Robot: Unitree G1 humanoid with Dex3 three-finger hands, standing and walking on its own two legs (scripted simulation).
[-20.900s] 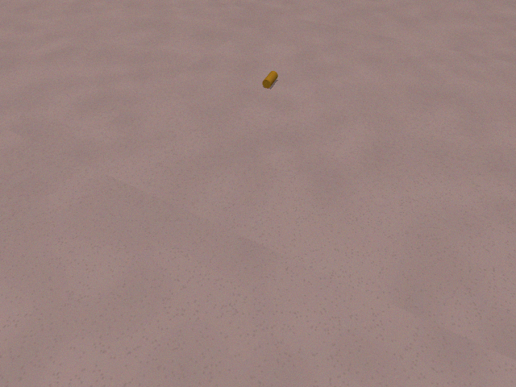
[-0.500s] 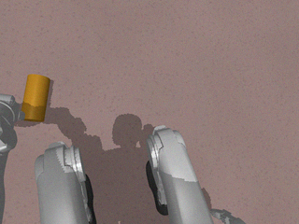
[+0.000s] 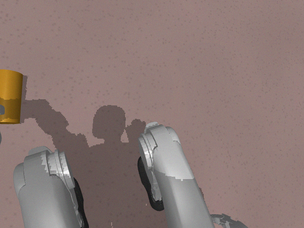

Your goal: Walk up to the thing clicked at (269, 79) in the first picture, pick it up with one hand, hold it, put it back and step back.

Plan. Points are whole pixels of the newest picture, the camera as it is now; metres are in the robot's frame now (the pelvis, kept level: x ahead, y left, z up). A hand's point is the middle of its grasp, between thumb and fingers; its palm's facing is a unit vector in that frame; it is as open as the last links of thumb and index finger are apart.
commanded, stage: rise first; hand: left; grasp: from above
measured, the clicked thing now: (7, 97) +0.48 +0.31 -0.30
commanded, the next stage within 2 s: none
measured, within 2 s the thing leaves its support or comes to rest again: neither
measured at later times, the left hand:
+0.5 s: hand out of the picture +0.43 +0.34 -0.18, palm faces +0.04 -0.45 -0.89, open 14.0 cm
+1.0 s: hand out of the picture +0.43 +0.34 -0.18, palm faces +0.04 -0.45 -0.89, open 14.1 cm
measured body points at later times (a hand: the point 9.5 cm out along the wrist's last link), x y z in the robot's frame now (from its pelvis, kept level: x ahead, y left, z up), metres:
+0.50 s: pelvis +0.00 +0.00 +0.00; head +0.27 +0.07 +0.35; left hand +0.43 +0.36 -0.13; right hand +0.01 -0.27 -0.08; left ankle +0.08 +0.15 -0.31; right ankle +0.11 -0.12 -0.31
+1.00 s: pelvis +0.00 +0.00 +0.00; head +0.27 +0.07 +0.35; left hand +0.43 +0.36 -0.13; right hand +0.01 -0.28 -0.08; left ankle +0.08 +0.15 -0.31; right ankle +0.11 -0.12 -0.31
